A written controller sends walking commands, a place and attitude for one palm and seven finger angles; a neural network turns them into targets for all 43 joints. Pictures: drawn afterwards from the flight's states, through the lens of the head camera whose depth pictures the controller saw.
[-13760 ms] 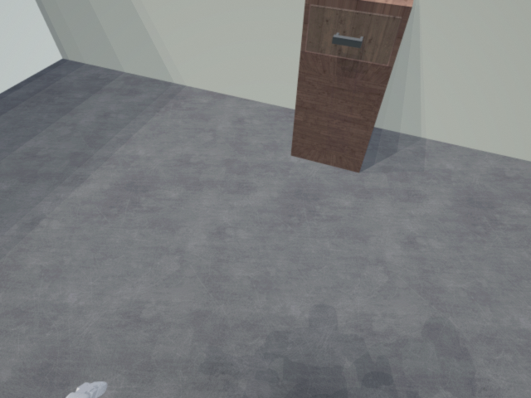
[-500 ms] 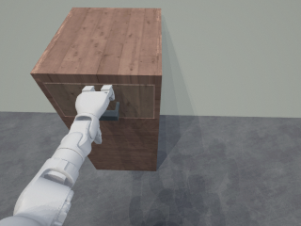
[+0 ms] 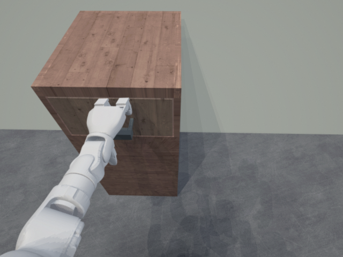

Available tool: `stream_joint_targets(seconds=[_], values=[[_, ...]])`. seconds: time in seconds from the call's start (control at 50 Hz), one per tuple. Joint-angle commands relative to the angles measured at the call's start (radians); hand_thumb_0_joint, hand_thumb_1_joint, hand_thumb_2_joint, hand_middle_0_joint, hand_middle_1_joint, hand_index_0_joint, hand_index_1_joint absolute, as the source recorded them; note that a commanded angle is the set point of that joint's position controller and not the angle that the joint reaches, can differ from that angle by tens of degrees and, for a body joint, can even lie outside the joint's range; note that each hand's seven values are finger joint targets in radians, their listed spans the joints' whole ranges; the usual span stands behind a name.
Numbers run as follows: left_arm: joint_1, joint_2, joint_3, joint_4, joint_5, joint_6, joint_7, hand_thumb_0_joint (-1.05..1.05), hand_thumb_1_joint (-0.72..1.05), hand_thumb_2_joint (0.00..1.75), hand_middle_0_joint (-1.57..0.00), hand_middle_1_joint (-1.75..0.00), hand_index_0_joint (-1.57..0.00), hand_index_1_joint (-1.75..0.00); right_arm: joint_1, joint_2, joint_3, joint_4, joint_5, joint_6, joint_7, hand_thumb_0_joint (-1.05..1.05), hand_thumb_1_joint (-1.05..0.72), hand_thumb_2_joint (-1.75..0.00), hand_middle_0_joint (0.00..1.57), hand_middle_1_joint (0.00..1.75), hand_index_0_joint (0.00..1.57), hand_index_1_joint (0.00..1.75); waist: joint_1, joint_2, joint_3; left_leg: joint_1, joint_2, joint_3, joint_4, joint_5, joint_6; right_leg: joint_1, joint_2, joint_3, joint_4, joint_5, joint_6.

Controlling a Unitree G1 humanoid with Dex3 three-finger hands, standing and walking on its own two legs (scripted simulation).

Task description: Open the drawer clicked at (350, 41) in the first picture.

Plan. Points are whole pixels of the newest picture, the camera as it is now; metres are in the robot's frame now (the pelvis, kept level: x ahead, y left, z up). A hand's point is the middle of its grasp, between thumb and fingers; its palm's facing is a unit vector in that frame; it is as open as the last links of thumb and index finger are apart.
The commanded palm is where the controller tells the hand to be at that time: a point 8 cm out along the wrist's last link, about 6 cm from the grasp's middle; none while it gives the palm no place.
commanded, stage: move the hooked fingers above the handle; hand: left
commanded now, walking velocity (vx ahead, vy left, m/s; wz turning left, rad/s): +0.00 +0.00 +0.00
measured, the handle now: (114, 127) +0.49 +0.18 -0.03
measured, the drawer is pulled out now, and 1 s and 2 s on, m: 0.00 0.00 0.00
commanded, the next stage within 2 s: lower the fingers behind the handle in 2.00 s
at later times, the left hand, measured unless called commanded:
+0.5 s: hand (108, 128) +0.43 +0.18 +0.03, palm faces +0.00 -0.03 -1.00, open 13.9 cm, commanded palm +0.40 +0.18 +0.09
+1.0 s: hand (107, 132) +0.42 +0.18 +0.03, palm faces -0.06 -0.04 -1.00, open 13.9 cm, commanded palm +0.40 +0.17 +0.09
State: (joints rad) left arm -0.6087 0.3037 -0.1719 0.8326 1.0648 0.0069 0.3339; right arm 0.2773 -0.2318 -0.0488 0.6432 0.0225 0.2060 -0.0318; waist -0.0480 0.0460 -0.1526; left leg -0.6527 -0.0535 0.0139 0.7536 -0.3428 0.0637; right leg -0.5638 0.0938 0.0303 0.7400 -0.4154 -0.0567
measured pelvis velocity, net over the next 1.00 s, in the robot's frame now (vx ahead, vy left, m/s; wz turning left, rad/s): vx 0.00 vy -0.01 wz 0.02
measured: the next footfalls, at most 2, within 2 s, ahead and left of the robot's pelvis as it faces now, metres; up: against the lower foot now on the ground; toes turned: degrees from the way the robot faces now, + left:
none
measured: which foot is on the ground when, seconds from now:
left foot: down 0.00-1.00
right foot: down 0.00-1.00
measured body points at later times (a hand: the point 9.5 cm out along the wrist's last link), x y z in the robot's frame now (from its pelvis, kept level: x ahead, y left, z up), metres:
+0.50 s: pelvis +0.00 -0.01 +0.00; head +0.05 -0.03 +0.45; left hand +0.43 +0.18 +0.08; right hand +0.09 -0.27 -0.14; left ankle +0.01 +0.08 -0.71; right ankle -0.04 -0.09 -0.71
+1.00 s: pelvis +0.00 -0.01 +0.00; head +0.05 -0.02 +0.45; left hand +0.42 +0.18 +0.08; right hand +0.09 -0.26 -0.13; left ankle +0.01 +0.08 -0.71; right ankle -0.04 -0.09 -0.71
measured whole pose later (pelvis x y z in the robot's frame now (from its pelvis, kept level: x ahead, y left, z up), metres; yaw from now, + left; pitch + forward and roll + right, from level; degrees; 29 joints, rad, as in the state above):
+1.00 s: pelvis +0.00 -0.01 +0.00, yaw +1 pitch +13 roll +0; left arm -0.63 0.33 -0.20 0.85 1.02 0.09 0.28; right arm 0.26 -0.23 -0.05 0.64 0.03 0.21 -0.04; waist -0.04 0.05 -0.15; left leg -0.64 -0.06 0.00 0.74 -0.33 0.05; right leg -0.54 0.09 0.01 0.73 -0.41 -0.07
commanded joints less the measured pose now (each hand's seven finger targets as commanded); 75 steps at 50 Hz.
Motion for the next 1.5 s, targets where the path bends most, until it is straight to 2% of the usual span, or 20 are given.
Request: stream_joint_targets(seconds=[0.0, 0.14, 0.26, 0.36, 0.44, 0.52, 0.58, 0.66, 0.72, 0.78, 0.82, 0.92, 1.02, 1.06, 1.12, 1.22, 1.32, 1.38, 1.42, 1.48], values=[[-0.457, 0.253, 0.122, -0.184, 0.014, 0.05, 0.084, 0.0, -0.5, 0.3, -0.3, -1.2, -0.3, -1.2, 0.029, -0.135, -0.048, -0.097, -0.008, -0.022, -0.004, 0.0, -0.9, -0.9, 0.2, 0.3, 0.2, 0.3, 0.005, -0.012, -0.38, 0.295, 0.019, -0.016, -0.04, 0.369, -0.009, 0.063, -0.025, 0.003, -0.078, 0.384, 0.003], [-0.402, 0.082, -0.023, -0.215, -0.04, 0.05, -0.018, 0.0, -0.5, 0.3, -0.3, -1.2, -0.3, -1.2, 0.02, -0.133, -0.056, -0.11, -0.002, -0.018, -0.004, 0.0, -0.9, -0.9, 0.2, 0.3, 0.2, 0.3, -0.037, -0.064, -0.327, 0.342, 0.021, -0.019, -0.042, 0.406, 0.001, 0.072, -0.03, 0.008, -0.111, 0.449, 0.014], [-0.459, 0.195, 0.068, -0.239, -0.01, -0.024, 0.009, 0.0, -0.5, 0.3, -0.3, -1.2, -0.3, -1.2, 0.022, -0.128, -0.048, -0.092, -0.006, -0.018, -0.009, 0.0, -0.9, -0.9, 0.2, 0.3, 0.2, 0.3, -0.017, -0.034, -0.322, 0.307, 0.015, -0.027, -0.034, 0.373, -0.003, 0.041, -0.033, 0.008, -0.089, 0.407, 0.007], [-0.413, 0.272, 0.152, -0.2, 0.015, 0.033, 0.09, 0.0, -0.5, 0.3, -0.3, -1.2, -0.3, -1.2, 0.013, -0.126, -0.046, -0.097, -0.014, -0.014, 0.0, 0.0, -0.9, -0.9, 0.2, 0.3, 0.2, 0.3, 0.022, -0.013, -0.387, 0.27, 0.01, -0.011, -0.022, 0.393, -0.009, 0.089, -0.028, 0.011, -0.062, 0.444, 0.005], [-0.356, 0.232, 0.105, -0.137, -0.012, 0.104, 0.051, 0.0, -0.5, 0.3, -0.3, -1.2, -0.3, -1.2, 0.007, -0.138, -0.043, -0.114, -0.003, -0.004, -0.005, 0.0, -0.9, -0.9, 0.2, 0.3, 0.2, 0.3, 0.005, -0.094, -0.352, 0.227, 0.004, 0.008, -0.044, 0.364, 0.001, 0.166, -0.037, 0.026, -0.095, 0.512, 0.018], [-0.384, 0.173, 0.034, -0.216, -0.049, 0.06, -0.046, 0.0, -0.5, 0.3, -0.3, -1.2, -0.3, -1.2, 0.002, -0.136, -0.046, -0.118, 0.005, -0.01, -0.018, 0.0, -0.9, -0.9, 0.2, 0.3, 0.2, 0.3, -0.03, -0.127, -0.337, 0.256, 0.001, 0.001, -0.052, 0.368, 0.009, 0.189, -0.05, 0.042, -0.123, 0.577, 0.033], [-0.364, 0.168, 0.029, -0.298, -0.047, -0.029, -0.07, 0.0, -0.5, 0.3, -0.3, -1.2, -0.3, -1.2, 0.014, -0.129, -0.052, -0.112, -0.005, -0.018, -0.022, 0.0, -0.9, -0.9, 0.2, 0.3, 0.2, 0.3, -0.019, -0.042, -0.337, 0.309, 0.003, -0.009, -0.045, 0.398, 0.007, 0.144, -0.047, 0.038, -0.111, 0.55, 0.022], [-0.355, 0.2, 0.088, -0.341, -0.018, -0.094, -0.003, 0.0, -0.5, 0.3, -0.3, -1.2, -0.3, -1.2, 0.015, -0.117, -0.059, -0.096, -0.009, -0.023, -0.006, 0.0, -0.9, -0.9, 0.2, 0.3, 0.2, 0.3, 0.005, 0.017, -0.358, 0.338, 0.013, -0.026, -0.016, 0.444, -0.006, 0.055, -0.034, 0.019, -0.071, 0.476, 0.007], [-0.344, 0.287, 0.176, -0.253, 0.001, -0.037, 0.075, 0.0, -0.5, 0.3, -0.3, -1.2, -0.3, -1.2, 0.009, -0.13, -0.054, -0.085, -0.014, -0.018, 0.002, 0.0, -0.9, -0.9, 0.2, 0.3, 0.2, 0.3, 0.021, -0.053, -0.331, 0.245, 0.007, -0.019, -0.016, 0.385, -0.008, 0.07, -0.03, 0.016, -0.062, 0.443, 0.005], [-0.388, 0.239, 0.119, -0.196, 0.016, 0.056, 0.107, 0.0, -0.5, 0.3, -0.3, -1.2, -0.3, -1.2, 0.002, -0.132, -0.05, -0.095, -0.007, -0.012, 0.005, 0.0, -0.9, -0.9, 0.2, 0.3, 0.2, 0.3, 0.006, -0.036, -0.32, 0.232, 0.004, -0.007, -0.027, 0.333, -0.007, 0.062, -0.027, 0.01, -0.073, 0.397, 0.006], [-0.442, 0.251, 0.115, -0.182, 0.009, 0.094, 0.093, 0.0, -0.5, 0.3, -0.3, -1.2, -0.3, -1.2, -0.007, -0.137, -0.05, -0.096, -0.002, -0.008, -0.002, 0.0, -0.9, -0.9, 0.2, 0.3, 0.2, 0.3, -0.009, -0.073, -0.362, 0.254, 0.007, -0.009, -0.033, 0.342, -0.003, 0.09, -0.028, 0.013, -0.084, 0.411, 0.012], [-0.487, 0.104, -0.027, -0.203, -0.045, 0.068, -0.024, 0.0, -0.5, 0.3, -0.3, -1.2, -0.3, -1.2, 0.007, -0.131, -0.05, -0.103, 0.004, -0.015, -0.016, 0.0, -0.9, -0.9, 0.2, 0.3, 0.2, 0.3, -0.059, -0.073, -0.341, 0.322, 0.011, -0.018, -0.047, 0.344, 0.005, 0.079, -0.037, 0.016, -0.121, 0.42, 0.021], [-0.418, 0.18, 0.058, -0.211, -0.026, -0.031, -0.03, 0.0, -0.5, 0.3, -0.3, -1.2, -0.3, -1.2, 0.019, -0.126, -0.047, -0.099, -0.005, -0.019, -0.018, 0.0, -0.9, -0.9, 0.2, 0.3, 0.2, 0.3, -0.017, -0.047, -0.321, 0.304, 0.013, -0.026, -0.034, 0.362, 0.001, 0.054, -0.036, 0.013, -0.1, 0.407, 0.01], [-0.398, 0.231, 0.109, -0.16, -0.005, -0.026, 0.007, 0.0, -0.5, 0.3, -0.3, -1.2, -0.3, -1.2, 0.023, -0.127, -0.043, -0.096, -0.004, -0.016, -0.013, 0.0, -0.9, -0.9, 0.2, 0.3, 0.2, 0.3, -0.001, -0.059, -0.281, 0.245, 0.013, -0.022, -0.036, 0.321, -0.002, 0.035, -0.032, 0.008, -0.09, 0.365, 0.007], [-0.418, 0.311, 0.175, -0.173, 0.023, 0.01, 0.071, 0.0, -0.5, 0.3, -0.3, -1.2, -0.3, -1.2, 0.019, -0.13, -0.04, -0.105, -0.012, -0.012, -0.011, 0.0, -0.9, -0.9, 0.2, 0.3, 0.2, 0.3, 0.028, -0.034, -0.355, 0.217, 0.009, -0.015, -0.029, 0.344, -0.007, 0.078, -0.03, 0.013, -0.062, 0.388, 0.001], [-0.428, 0.218, 0.102, -0.184, 0.0, 0.077, 0.07, 0.0, -0.5, 0.3, -0.3, -1.2, -0.3, -1.2, 0.025, -0.134, -0.053, -0.112, -0.005, -0.01, -0.001, 0.0, -0.9, -0.9, 0.2, 0.3, 0.2, 0.3, -0.002, -0.043, -0.423, 0.294, 0.017, -0.009, -0.025, 0.41, -0.004, 0.102, -0.024, 0.009, -0.073, 0.451, 0.009], [-0.439, 0.13, 0.012, -0.232, -0.043, 0.04, -0.01, 0.0, -0.5, 0.3, -0.3, -1.2, -0.3, -1.2, 0.028, -0.133, -0.057, -0.102, 0.003, -0.018, -0.013, 0.0, -0.9, -0.9, 0.2, 0.3, 0.2, 0.3, -0.043, -0.083, -0.352, 0.32, 0.018, -0.016, -0.044, 0.389, 0.006, 0.094, -0.031, 0.015, -0.116, 0.456, 0.02], [-0.435, 0.125, 0.009, -0.255, -0.033, -0.01, -0.014, 0.0, -0.5, 0.3, -0.3, -1.2, -0.3, -1.2, 0.036, -0.13, -0.059, -0.09, -0.004, -0.025, -0.015, 0.0, -0.9, -0.9, 0.2, 0.3, 0.2, 0.3, -0.035, -0.027, -0.312, 0.346, 0.021, -0.026, -0.044, 0.383, 0.002, 0.04, -0.029, 0.006, -0.111, 0.405, 0.01], [-0.455, 0.197, 0.072, -0.263, -0.017, -0.031, 0.007, 0.0, -0.5, 0.3, -0.3, -1.2, -0.3, -1.2, 0.035, -0.13, -0.057, -0.084, -0.005, -0.024, -0.012, 0.0, -0.9, -0.9, 0.2, 0.3, 0.2, 0.3, -0.016, -0.005, -0.344, 0.343, 0.021, -0.029, -0.039, 0.394, -0.004, 0.037, -0.028, 0.005, -0.095, 0.391, 0.004], [-0.419, 0.218, 0.109, -0.211, 0.003, -0.009, 0.058, 0.0, -0.5, 0.3, -0.3, -1.2, -0.3, -1.2, 0.034, -0.13, -0.054, -0.085, -0.009, -0.021, -0.002, 0.0, -0.9, -0.9, 0.2, 0.3, 0.2, 0.3, 0.003, 0.001, -0.322, 0.306, 0.021, -0.027, -0.035, 0.381, -0.01, 0.017, -0.022, -0.008, -0.074, 0.366, -0.003]])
